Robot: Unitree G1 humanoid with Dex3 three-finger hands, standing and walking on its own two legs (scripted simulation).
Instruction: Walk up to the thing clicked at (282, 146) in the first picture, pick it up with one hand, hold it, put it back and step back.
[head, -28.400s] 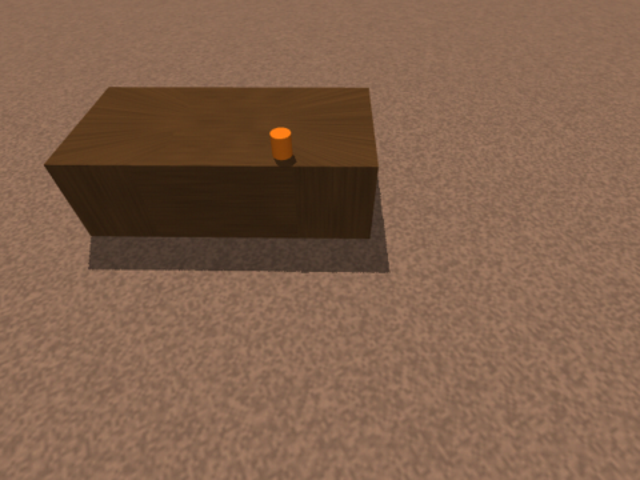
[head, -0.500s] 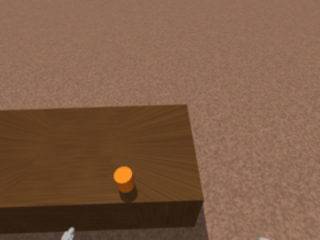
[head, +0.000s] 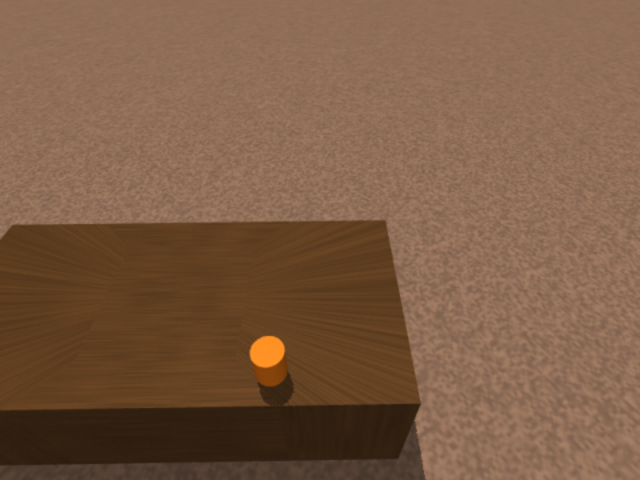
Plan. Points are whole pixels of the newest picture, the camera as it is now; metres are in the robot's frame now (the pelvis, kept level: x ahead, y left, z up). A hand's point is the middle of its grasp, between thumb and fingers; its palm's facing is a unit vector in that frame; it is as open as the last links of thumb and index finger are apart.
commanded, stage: home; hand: left
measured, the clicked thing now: (269, 361) +0.47 +0.15 -0.34
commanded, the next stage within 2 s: stand in 0.94 s
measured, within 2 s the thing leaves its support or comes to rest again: neither
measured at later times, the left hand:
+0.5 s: hand out of the picture -0.02 +0.25 -0.16, palm faces -0.04 -0.93 -0.36, open 17.5 cm
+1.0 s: hand out of the picture +0.08 +0.23 -0.15, palm faces -0.04 -0.94 -0.35, open 17.6 cm
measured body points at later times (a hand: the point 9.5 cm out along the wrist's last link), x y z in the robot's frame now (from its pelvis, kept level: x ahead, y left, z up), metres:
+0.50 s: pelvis -0.02 +0.00 +0.00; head -0.03 -0.01 +0.45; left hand -0.01 +0.30 -0.13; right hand +0.03 -0.30 -0.14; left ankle +0.05 +0.11 -0.74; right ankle -0.01 -0.16 -0.74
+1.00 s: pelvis +0.01 -0.02 +0.00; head +0.01 -0.02 +0.45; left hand +0.09 +0.28 -0.13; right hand +0.08 -0.32 -0.13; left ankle +0.05 +0.11 -0.74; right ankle -0.01 -0.16 -0.74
